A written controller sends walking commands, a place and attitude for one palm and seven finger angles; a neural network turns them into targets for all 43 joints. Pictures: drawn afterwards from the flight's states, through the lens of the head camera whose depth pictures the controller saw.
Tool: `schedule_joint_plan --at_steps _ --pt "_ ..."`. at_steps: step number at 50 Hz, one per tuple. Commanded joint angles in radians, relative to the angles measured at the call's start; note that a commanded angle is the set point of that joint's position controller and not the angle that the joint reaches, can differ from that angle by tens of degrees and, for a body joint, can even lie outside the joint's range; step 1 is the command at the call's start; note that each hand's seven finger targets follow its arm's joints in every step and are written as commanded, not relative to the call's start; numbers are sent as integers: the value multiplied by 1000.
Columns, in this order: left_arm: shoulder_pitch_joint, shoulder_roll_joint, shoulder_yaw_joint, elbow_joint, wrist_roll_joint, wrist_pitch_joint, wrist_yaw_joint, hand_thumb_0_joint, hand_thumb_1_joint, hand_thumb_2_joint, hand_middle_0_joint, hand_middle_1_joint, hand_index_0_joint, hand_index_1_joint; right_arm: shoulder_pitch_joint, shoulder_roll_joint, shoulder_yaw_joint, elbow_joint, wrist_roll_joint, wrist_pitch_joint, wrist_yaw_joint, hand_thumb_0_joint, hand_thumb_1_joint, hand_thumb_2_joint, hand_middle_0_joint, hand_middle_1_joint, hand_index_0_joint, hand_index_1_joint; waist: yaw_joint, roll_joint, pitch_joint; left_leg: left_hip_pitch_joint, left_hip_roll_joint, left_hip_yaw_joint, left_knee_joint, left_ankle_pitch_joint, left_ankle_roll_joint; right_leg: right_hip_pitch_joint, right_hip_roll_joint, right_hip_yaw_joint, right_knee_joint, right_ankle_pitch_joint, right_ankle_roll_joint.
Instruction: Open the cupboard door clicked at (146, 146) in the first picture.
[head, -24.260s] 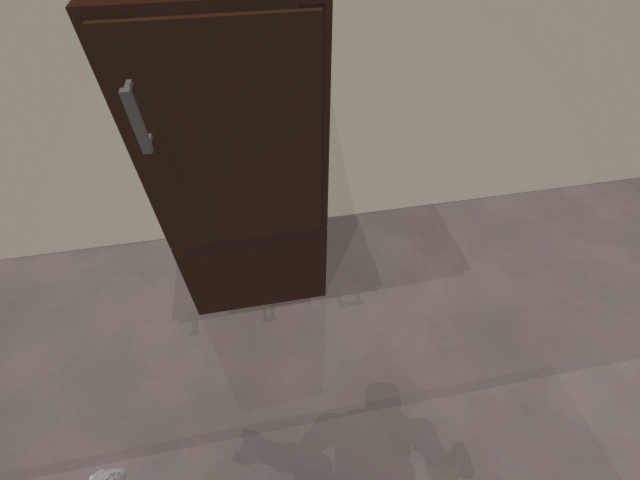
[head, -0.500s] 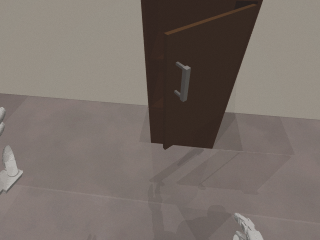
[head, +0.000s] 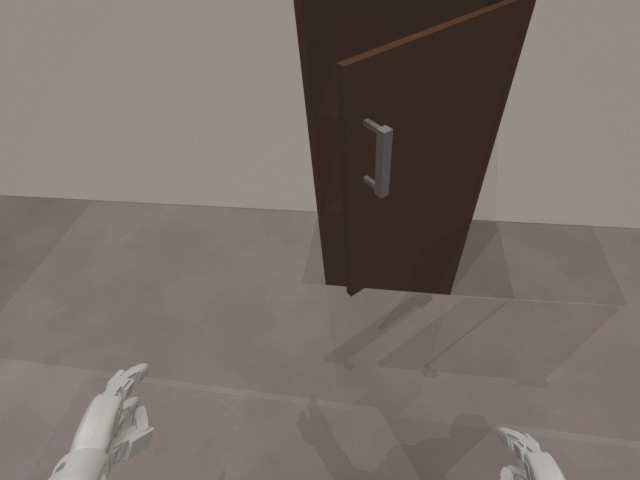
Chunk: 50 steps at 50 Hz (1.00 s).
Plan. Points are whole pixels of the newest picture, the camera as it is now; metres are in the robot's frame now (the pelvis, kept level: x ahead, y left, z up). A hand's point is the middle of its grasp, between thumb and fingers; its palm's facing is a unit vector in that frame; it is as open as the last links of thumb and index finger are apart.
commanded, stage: let the arm hang, fingers relaxed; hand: left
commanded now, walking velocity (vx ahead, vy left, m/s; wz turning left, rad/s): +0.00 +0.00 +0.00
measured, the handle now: (375, 158) +0.62 -0.06 +0.06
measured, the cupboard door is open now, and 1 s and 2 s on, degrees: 44 44 44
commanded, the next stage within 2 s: look to check the result in 0.94 s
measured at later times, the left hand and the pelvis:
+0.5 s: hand out of the picture -0.06 +0.19 -0.16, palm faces +0.05 -0.97 -0.24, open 7.3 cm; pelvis -0.02 +0.00 +0.01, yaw +1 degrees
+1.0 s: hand out of the picture +0.00 +0.19 -0.16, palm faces +0.05 -0.97 -0.22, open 7.3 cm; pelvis -0.01 +0.01 +0.01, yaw +0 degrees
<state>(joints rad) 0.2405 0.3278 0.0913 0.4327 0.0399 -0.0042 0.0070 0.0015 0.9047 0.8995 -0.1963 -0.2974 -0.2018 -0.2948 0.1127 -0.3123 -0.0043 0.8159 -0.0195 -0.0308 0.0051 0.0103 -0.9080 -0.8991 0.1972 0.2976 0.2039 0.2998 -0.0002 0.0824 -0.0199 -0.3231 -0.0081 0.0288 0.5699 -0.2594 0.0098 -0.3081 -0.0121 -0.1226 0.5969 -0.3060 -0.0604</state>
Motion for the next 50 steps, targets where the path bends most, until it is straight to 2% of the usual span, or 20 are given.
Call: schedule_joint_plan --at_steps 1,3,5,6,7,9,11,12,13,15,21,25,28,33,39,42,47,50 --pt "-48 127 -23 186 -8 -15 -2 0 900 900 -200 -300 -200 -300 29 -91 -30 -13 -10 20 -5 0 -900 -900 200 300 200 300 -17 -242 -32 54 37 -50 12 28 11 56 -227 242 -239 229 -78" --pt "-85 104 -43 286 -15 -5 6 0 900 900 -200 -300 -200 -300 50 -61 -18 39 -10 36 -6 0 -900 -900 200 300 200 300 -28 -126 -9 113 57 -57 -44 103 9 22 -196 205 -246 135 -57" --pt "-68 60 -61 390 -24 1 7 0 900 900 -200 -300 -200 -300 55 -31 0 93 -11 40 -10 0 -900 -900 200 300 200 300 -19 11 34 103 87 -101 -137 155 13 30 -136 173 -241 42 -17" --pt "-40 44 -65 437 -28 2 8 0 900 900 -200 -300 -200 -300 55 -24 6 115 -10 40 -13 0 -900 -900 200 300 200 300 -6 49 49 64 99 -122 -180 125 17 69 -116 169 -251 13 -4" --pt "-16 46 -63 477 -28 1 9 0 900 900 -200 -300 -200 -300 60 -25 8 134 -8 39 -17 0 -900 -900 200 300 200 300 6 57 45 50 102 -126 -196 120 17 114 -112 164 -261 29 1" --pt "18 18 -55 548 -31 -1 10 0 900 900 -200 -300 -200 -300 92 -3 8 177 -9 40 -23 0 -900 -900 200 300 200 300 8 67 24 42 96 -116 -208 69 14 157 -119 166 -286 14 -5" --pt "33 17 -55 595 -34 -5 10 0 900 900 -200 -300 -200 -300 134 10 6 214 -7 41 -25 0 -900 -900 200 300 200 300 2 27 16 65 84 -97 -196 52 10 150 -131 174 -318 -20 -14" --pt "35 17 -54 612 -34 -6 12 0 900 900 -200 -300 -200 -300 153 11 2 225 -4 44 -27 0 -900 -900 200 300 200 300 -1 -29 33 82 85 -93 -187 53 10 126 -133 161 -336 -43 -15" --pt "34 5 -57 628 -34 -5 12 0 900 900 -200 -300 -200 -300 175 20 1 243 -5 46 -28 0 -900 -900 200 300 200 300 -8 -53 48 84 82 -88 -183 37 11 102 -136 166 -349 -73 -17" --pt "41 -3 -55 651 -35 -5 14 0 900 900 -200 -300 -200 -300 214 33 -1 267 -5 48 -31 0 -900 -900 200 300 200 300 -14 -62 63 93 79 -83 -180 31 13 77 -140 162 -360 -106 -20" --pt "81 -37 -54 688 -34 4 20 0 900 900 -200 -300 -200 -300 272 73 -3 301 -7 52 -36 0 -900 -900 200 300 200 300 -10 -89 120 57 79 -89 -194 -20 22 35 -129 149 -350 -158 -18" --pt "90 -49 -50 691 -32 5 23 0 900 900 -200 -300 -200 -300 295 93 -6 309 -9 51 -36 0 -900 -900 200 300 200 300 -11 -115 124 47 74 -87 -185 -33 23 18 -130 148 -340 -182 -20" --pt "94 -60 -49 688 -31 5 24 0 900 900 -200 -300 -200 -300 291 106 -6 310 -10 48 -36 0 -900 -900 200 300 200 300 -9 -79 140 37 79 -99 -205 -31 25 12 -123 136 -318 -157 -15" --pt "101 -69 -45 685 -30 3 24 0 900 900 -200 -300 -200 -300 264 102 -8 300 -10 35 -38 0 -900 -900 200 300 200 300 7 -34 130 -16 98 -139 -277 -43 29 102 -100 112 -261 -35 0" --pt "86 -71 -46 681 -29 -6 24 0 900 900 -200 -300 -200 -300 239 95 -10 293 -7 30 -37 0 -900 -900 200 300 200 300 2 -68 121 30 88 -117 -264 15 23 102 -115 123 -282 -7 1" --pt "71 -50 -43 676 -28 -12 23 0 900 900 -200 -300 -200 -300 226 79 -14 292 -5 30 -36 0 -900 -900 200 300 200 300 -2 -81 111 67 87 -106 -248 54 23 92 -120 127 -297 -2 -1" --pt "44 -23 -42 673 -29 -15 21 0 900 900 -200 -300 -200 -300 194 46 -16 290 -4 29 -35 0 -900 -900 200 300 200 300 -5 -68 117 88 91 -103 -247 73 21 89 -124 133 -313 -3 -3" --pt "31 -10 -43 678 -30 -17 19 0 900 900 -200 -300 -200 -300 176 26 -15 290 -4 26 -35 0 -900 -900 200 300 200 300 -5 -65 88 97 96 -112 -253 91 22 120 -125 134 -308 24 -3"
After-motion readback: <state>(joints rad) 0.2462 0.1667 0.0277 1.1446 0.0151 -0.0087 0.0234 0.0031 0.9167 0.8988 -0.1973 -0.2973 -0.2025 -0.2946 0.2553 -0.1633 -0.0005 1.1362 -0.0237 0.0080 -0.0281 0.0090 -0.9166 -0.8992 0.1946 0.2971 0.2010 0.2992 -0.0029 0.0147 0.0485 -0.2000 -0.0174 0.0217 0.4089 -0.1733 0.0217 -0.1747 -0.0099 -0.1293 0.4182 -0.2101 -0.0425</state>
